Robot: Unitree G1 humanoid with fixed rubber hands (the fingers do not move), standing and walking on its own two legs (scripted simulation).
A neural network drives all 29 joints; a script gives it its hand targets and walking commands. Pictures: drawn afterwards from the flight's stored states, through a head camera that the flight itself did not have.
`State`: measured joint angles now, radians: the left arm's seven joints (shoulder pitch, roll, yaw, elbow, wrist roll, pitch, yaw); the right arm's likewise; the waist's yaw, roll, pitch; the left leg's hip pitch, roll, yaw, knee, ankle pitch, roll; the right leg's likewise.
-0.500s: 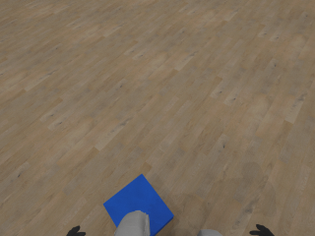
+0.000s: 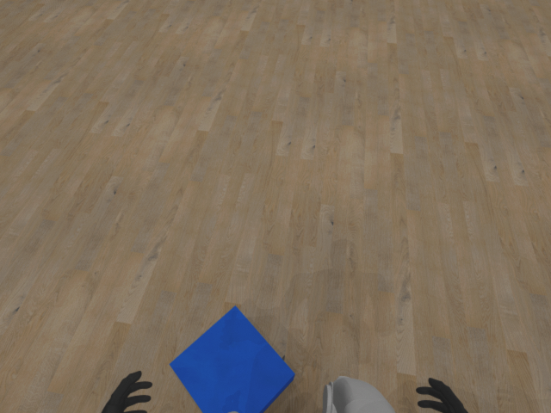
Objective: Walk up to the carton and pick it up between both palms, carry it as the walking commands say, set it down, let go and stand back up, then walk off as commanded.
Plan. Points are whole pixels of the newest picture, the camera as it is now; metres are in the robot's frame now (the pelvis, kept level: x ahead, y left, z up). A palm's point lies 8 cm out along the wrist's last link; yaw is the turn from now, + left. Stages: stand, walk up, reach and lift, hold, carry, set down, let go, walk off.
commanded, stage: stand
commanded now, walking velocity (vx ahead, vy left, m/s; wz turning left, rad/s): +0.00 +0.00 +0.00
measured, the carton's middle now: (234, 372) +0.25 +0.16 -0.69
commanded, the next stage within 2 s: none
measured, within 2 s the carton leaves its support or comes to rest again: neither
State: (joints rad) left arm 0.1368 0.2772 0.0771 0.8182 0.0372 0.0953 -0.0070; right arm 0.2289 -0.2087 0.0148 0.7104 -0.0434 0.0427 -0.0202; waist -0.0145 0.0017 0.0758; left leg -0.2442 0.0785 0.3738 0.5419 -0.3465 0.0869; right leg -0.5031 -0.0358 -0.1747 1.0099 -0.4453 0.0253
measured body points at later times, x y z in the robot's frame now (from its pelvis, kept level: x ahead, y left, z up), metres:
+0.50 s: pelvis +0.02 +0.10 +0.00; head +0.06 +0.12 +0.45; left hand +0.16 +0.32 -0.15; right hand +0.03 -0.16 -0.12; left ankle +0.01 +0.21 -0.73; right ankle -0.05 -0.05 -0.73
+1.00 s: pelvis +0.02 +0.12 +0.01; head +0.03 +0.12 +0.46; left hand +0.10 +0.34 -0.15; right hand +0.00 -0.12 -0.15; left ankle +0.01 +0.21 -0.73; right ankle -0.02 +0.00 -0.73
